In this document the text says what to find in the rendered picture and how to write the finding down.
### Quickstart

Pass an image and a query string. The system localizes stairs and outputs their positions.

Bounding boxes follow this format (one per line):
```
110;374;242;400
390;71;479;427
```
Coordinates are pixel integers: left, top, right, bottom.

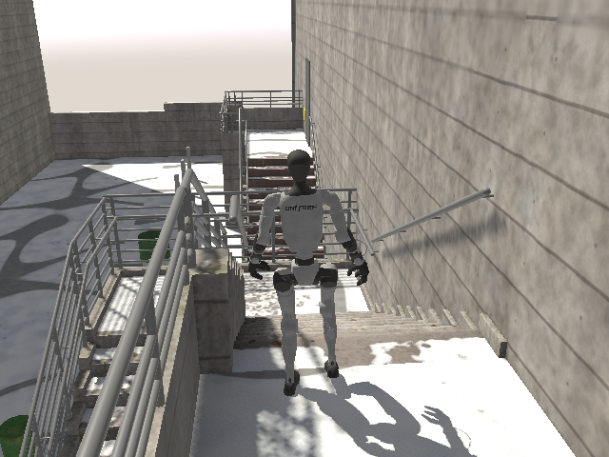
75;334;147;457
236;310;461;341
246;158;324;262

